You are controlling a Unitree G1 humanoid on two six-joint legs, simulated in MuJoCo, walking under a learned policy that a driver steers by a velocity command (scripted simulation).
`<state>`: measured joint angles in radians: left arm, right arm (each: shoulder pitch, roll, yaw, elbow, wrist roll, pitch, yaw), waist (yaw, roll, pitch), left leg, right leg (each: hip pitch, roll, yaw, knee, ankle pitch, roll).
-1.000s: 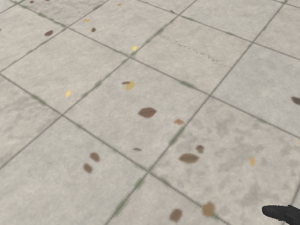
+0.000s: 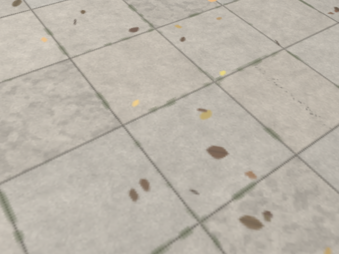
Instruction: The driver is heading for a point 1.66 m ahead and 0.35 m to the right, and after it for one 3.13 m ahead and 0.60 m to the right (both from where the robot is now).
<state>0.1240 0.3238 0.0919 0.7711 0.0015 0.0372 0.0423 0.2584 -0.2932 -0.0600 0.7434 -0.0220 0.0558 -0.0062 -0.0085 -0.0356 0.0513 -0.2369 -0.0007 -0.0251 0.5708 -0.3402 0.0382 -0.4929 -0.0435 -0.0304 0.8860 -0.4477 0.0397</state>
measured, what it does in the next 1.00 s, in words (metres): walks ahead, turning right: right foot, then left foot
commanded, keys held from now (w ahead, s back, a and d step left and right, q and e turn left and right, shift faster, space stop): no key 0.06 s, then e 0.12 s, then w+e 0.64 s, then w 0.18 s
